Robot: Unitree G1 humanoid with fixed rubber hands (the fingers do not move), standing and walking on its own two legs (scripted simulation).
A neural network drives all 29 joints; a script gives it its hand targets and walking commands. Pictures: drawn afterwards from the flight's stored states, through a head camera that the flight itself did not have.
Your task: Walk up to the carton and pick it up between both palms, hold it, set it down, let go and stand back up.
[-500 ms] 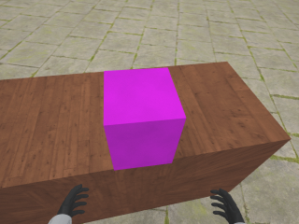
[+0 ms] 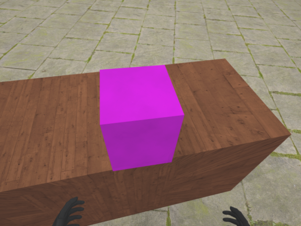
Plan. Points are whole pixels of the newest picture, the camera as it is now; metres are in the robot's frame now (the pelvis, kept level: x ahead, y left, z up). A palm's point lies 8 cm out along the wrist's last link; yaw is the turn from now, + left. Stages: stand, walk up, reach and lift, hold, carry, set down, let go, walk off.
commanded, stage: stand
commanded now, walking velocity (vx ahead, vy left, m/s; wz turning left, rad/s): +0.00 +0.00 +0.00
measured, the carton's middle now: (138, 119) +0.43 +0.05 +0.02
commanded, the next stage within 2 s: none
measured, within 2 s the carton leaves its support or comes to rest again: neither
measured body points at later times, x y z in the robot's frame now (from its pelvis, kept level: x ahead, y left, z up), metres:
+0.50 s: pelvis -0.02 +0.02 +0.00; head -0.02 +0.02 +0.45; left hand +0.05 +0.26 -0.14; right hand +0.00 -0.23 -0.14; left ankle +0.00 +0.11 -0.74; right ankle -0.02 -0.10 -0.74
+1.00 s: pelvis -0.03 +0.02 +0.01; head -0.03 +0.02 +0.46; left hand -0.02 +0.24 -0.15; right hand -0.05 -0.21 -0.15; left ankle +0.00 +0.11 -0.74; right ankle -0.02 -0.10 -0.74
